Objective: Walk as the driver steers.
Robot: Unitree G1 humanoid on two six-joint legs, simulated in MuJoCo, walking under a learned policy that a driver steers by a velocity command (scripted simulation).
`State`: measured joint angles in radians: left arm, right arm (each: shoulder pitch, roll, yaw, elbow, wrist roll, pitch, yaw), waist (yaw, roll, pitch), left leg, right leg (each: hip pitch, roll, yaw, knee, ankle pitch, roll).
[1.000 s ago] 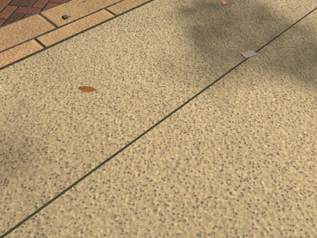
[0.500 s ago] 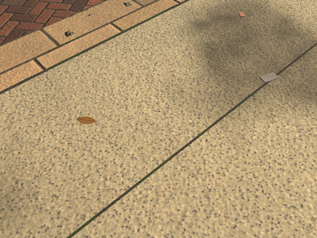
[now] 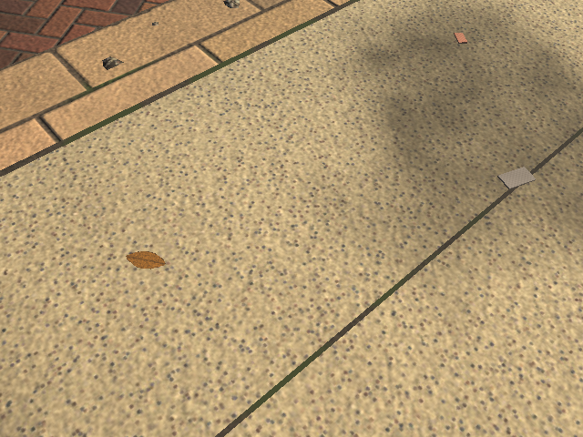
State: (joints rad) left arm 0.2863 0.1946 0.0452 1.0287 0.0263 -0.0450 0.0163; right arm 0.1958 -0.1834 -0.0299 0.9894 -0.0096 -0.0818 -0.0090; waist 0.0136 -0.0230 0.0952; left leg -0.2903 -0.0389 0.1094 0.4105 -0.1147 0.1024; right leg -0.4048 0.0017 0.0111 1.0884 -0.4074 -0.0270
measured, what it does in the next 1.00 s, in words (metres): steps on the spot: right foot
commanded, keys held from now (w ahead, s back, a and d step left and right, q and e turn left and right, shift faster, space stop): no key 0.96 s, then w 0.04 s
